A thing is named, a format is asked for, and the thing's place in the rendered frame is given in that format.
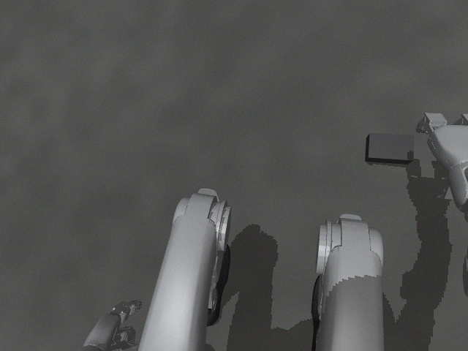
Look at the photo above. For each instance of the small box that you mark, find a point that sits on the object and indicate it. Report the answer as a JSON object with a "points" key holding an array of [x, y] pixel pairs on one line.
{"points": [[389, 148]]}

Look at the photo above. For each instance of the right robot hand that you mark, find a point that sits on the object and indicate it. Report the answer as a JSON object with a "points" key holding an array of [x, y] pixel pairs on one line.
{"points": [[448, 143]]}

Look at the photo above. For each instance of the left robot hand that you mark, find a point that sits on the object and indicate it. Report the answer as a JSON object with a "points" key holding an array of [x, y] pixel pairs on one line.
{"points": [[106, 334]]}

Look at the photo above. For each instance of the right robot arm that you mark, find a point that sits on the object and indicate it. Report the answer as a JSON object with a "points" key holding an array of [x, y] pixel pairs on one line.
{"points": [[458, 182]]}

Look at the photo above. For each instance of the left robot foot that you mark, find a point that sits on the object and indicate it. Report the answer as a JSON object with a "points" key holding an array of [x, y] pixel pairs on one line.
{"points": [[213, 314]]}

